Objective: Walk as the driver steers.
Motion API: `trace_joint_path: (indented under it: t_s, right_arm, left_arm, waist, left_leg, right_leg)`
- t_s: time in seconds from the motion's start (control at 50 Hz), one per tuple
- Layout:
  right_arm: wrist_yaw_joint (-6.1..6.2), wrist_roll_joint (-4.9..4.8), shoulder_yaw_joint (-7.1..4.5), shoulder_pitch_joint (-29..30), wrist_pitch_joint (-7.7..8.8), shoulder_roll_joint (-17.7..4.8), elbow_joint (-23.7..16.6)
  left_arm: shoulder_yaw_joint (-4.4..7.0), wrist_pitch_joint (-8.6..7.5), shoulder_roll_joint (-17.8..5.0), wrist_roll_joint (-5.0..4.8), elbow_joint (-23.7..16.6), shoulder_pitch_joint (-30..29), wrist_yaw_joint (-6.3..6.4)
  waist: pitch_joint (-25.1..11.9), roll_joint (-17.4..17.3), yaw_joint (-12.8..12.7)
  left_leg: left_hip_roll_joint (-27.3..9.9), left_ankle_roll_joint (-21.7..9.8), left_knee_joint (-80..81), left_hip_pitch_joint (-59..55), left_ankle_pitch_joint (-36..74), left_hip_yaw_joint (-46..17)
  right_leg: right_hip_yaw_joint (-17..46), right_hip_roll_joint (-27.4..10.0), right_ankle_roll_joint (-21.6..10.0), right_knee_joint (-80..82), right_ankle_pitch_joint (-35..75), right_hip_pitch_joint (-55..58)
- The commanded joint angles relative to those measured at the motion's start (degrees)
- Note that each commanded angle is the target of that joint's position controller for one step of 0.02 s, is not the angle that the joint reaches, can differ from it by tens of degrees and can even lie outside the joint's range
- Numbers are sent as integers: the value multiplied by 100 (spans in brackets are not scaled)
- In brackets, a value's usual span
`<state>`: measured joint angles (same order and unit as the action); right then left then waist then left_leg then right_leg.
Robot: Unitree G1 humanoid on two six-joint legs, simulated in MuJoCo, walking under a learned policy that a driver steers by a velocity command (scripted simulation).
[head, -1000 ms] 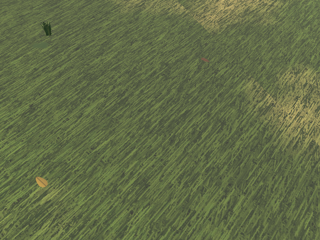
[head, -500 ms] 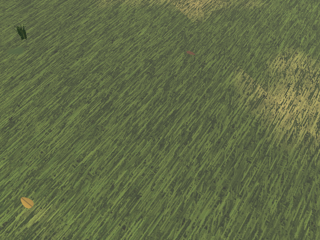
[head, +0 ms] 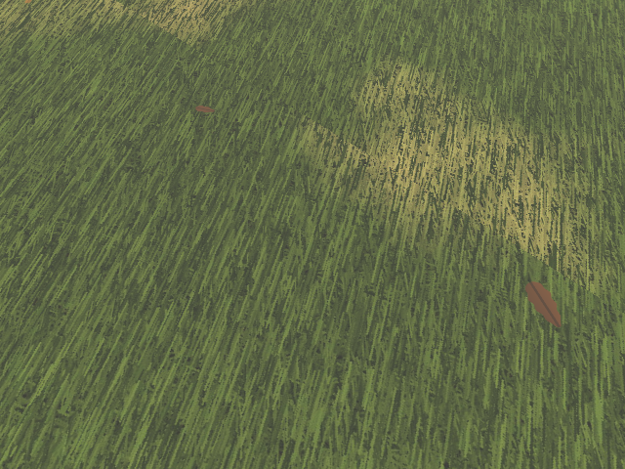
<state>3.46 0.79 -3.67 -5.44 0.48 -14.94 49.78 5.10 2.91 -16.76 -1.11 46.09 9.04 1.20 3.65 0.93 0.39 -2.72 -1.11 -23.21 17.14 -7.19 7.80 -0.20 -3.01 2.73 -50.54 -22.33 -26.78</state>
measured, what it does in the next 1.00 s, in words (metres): steps on the spot, turning right: right foot, then left foot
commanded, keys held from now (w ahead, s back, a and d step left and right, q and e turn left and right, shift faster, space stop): e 0.76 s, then w+e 0.24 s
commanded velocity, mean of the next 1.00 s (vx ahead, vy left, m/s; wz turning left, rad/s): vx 0.05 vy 0.00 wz -0.59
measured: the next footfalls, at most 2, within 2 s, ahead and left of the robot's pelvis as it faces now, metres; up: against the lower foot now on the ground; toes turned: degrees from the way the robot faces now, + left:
right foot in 0.10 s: +0.04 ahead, -0.13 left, +0.00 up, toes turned -6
left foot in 0.62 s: +0.13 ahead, +0.07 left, +0.00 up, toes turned -26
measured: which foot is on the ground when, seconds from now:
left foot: down 0.00-0.10, up 0.12-0.60, down 0.62-1.00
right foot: up 0.00-0.08, down 0.10-0.60, up 0.62-1.00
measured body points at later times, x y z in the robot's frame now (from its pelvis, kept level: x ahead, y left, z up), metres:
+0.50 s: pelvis +0.02 -0.04 +0.00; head +0.05 -0.07 +0.45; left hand +0.23 +0.21 -0.09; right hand +0.11 -0.36 -0.11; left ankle +0.10 +0.11 -0.70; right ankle +0.00 -0.13 -0.74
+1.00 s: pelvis +0.06 -0.05 +0.00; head +0.08 -0.07 +0.45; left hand +0.35 +0.08 -0.08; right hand -0.03 -0.35 -0.11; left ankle +0.10 +0.09 -0.74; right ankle -0.01 -0.17 -0.71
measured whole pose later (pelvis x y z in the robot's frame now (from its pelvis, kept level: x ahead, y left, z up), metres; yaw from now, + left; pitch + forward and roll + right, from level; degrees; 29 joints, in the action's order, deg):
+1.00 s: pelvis +0.06 -0.05 +0.00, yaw -35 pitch +2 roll +0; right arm 0.3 -1.2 -4.4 -13.0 1.5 -17.7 43.6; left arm 3.9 1.8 -17.4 -1.3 34.8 11.0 -1.2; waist 0.9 0.1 2.7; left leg -4.4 0.9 -21.4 8.4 -15.1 7.7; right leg -1.4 -3.5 0.8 -41.9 -20.7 -24.0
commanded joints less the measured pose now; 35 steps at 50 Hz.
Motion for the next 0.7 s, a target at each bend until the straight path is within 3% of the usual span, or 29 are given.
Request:
trace_joint_path:
  t_s: [0.02, 0.06, 0.08, 0.1, 0.12, 0.14, 0.16, 0.18, 0.2, 0.22, 0.26, 0.36, 0.46, 0.54, 0.58, 0.6, 0.62, 0.64, 0.66, 0.68, 0.7]
  right_arm:
    - [-4, -82, -265, 282, 39, -1147, -401]
    - [-33, -187, -270, 345, -9, -1141, -399]
    - [-53, -216, -246, 134, -41, -981, -311]
    - [-117, -145, -187, -101, -75, -671, -264]
    - [-126, 64, -123, 184, -55, -461, -666]
    - [-96, 37, -195, 817, -6, -678, -823]
    - [-84, -91, -245, 709, -10, -802, -814]
    - [-42, -96, -294, 424, -29, -876, -642]
    - [3, -39, -329, 278, -49, -943, -523]
    - [2, -1, -336, 200, -44, -914, -503]
    - [-29, -35, -330, 152, 0, -815, -536]
    - [-71, -72, -256, 432, 55, -666, -708]
    - [-177, -111, -226, 482, 133, -709, -794]
    - [-266, -149, -228, 248, 229, -783, -821]
    - [-314, -148, -255, -120, 273, -823, -749]
    - [-309, -107, -314, -301, 274, -1004, -709]
    - [-270, -6, -376, -338, 224, -1369, -779]
    - [-284, 173, -383, -360, 170, -1530, -769]
    - [-271, 99, -332, -244, 179, -1279, -892]
    - [-239, 52, -247, -4, 174, -966, -985]
    - [-222, 15, -214, 178, 149, -858, -1044]
  left_arm:
    - [102, -27, -489, 4, -383, 182, -115]
    - [142, 4, -483, 28, -298, 523, -180]
    - [202, 18, -575, 49, -201, 794, -166]
    - [320, 19, -974, 61, -216, 962, -94]
    - [407, -6, -1664, 105, -447, 854, -18]
    - [346, -172, -1436, 333, -524, 869, -57]
    - [303, -309, -1317, 335, -574, 537, -62]
    - [281, -372, -1167, 193, -654, 146, -37]
    - [207, -382, -956, 82, -714, -64, -11]
    - [155, -378, -850, 63, -732, -92, 21]
    - [113, -364, -769, 93, -725, 109, 66]
    - [165, -315, -935, 48, -746, 396, 141]
    - [211, -236, -1074, 67, -903, 296, 110]
    - [204, -158, -1063, 22, -1069, 74, 87]
    - [181, -104, -1019, -57, -1171, -153, 117]
    - [140, -91, -878, -49, -1221, -107, 140]
    - [47, -90, -510, 50, -1216, 260, 125]
    - [117, -153, -682, 6, -1382, 376, 109]
    - [236, -201, -1143, 76, -1289, 542, 84]
    - [318, -178, -1303, 16, -1155, 534, 64]
    - [322, -106, -1190, -9, -1034, 584, 83]
  waist:
    - [-908, -968, -83]
    - [-908, -870, -312]
    - [-916, -659, -365]
    - [-700, 477, -297]
    - [-491, 1915, -133]
    - [-734, 1170, -495]
    - [-634, 892, -230]
    - [-572, 644, -28]
    - [-597, 606, 24]
    - [-641, 633, 72]
    - [-793, 582, 61]
    - [-726, 681, -120]
    - [-727, 769, -189]
    - [-921, 835, -102]
    - [-956, 804, 157]
    - [-1044, 601, 168]
    - [-1275, -657, -82]
    - [-987, -1785, -214]
    - [-947, -1354, -191]
    - [-819, -964, -220]
    - [-715, -763, -272]
  left_leg:
    - [-1553, -1106, 795, -548, 149, -979]
    - [-1484, -811, 369, -375, -20, -726]
    - [-1309, -481, -142, -51, -315, -475]
    - [-768, 80, -1512, 918, -1202, 133]
    - [164, 531, -2959, 2568, -3124, 179]
    - [202, 417, -3892, 2524, -3073, -876]
    - [119, 276, -4110, 2555, -2465, -1079]
    - [33, 230, -4083, 2528, -1906, -1142]
    - [-7, 250, -4046, 2462, -1558, -1175]
    - [43, 289, -4141, 2241, -1296, -1150]
    - [159, 350, -4115, 2104, -995, -1153]
    - [266, 523, -2835, 2121, -865, -1280]
    - [440, 557, -1966, 1363, -1144, -1306]
    - [550, 459, -1197, 725, -1245, -1311]
    - [518, 328, 48, -38, -336, -1193]
    - [95, 178, 403, -746, 402, -1397]
    - [-1133, -284, 396, -1555, 1587, -2463]
    - [-2026, -1336, 448, -1575, 2651, -3755]
    - [-2306, -1679, 440, -1441, 2523, -3727]
    - [-1884, -1444, 353, -1311, 2221, -3024]
    - [-1471, -1154, 310, -1231, 1780, -2467]
  right_leg:
    - [-230, 22, -187, 691, 182, 674]
    - [-447, 186, -438, 1688, 737, 1314]
    - [-360, 302, -630, 2178, 984, 1842]
    - [928, -458, -1034, 3020, 1779, 2397]
    - [3085, -1869, -2033, 3250, 2935, 2566]
    - [3221, -1857, -2365, 3483, 2397, 2080]
    - [2698, -1550, -2053, 3513, 1997, 1971]
    - [2287, -1243, -1669, 3460, 1677, 1900]
    - [2081, -1101, -1463, 3420, 1649, 1865]
    - [1924, -964, -1430, 3393, 1892, 1719]
    - [1830, -848, -1472, 3327, 2261, 1836]
    - [2086, -764, -1503, 3172, 2212, 2251]
    - [2488, -694, -1602, 2958, 2454, 1905]
    - [2914, -605, -1537, 2609, 3417, 2012]
    - [2915, -340, -1253, 2349, 3211, 1870]
    - [2751, -91, -986, 2062, 2434, 1453]
    - [1926, 567, -652, 843, 387, 668]
    - [1154, 1259, -365, -153, -1799, -604]
    - [1114, 761, -123, -1300, -1642, -828]
    - [1037, 622, -20, -1693, -1191, -851]
    - [948, 551, 84, -1842, -839, -870]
